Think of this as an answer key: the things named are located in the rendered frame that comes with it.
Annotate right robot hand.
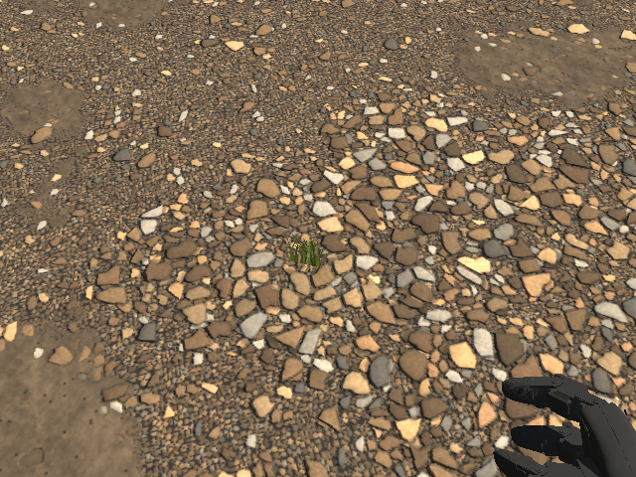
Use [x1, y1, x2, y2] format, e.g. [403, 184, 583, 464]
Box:
[493, 374, 636, 477]

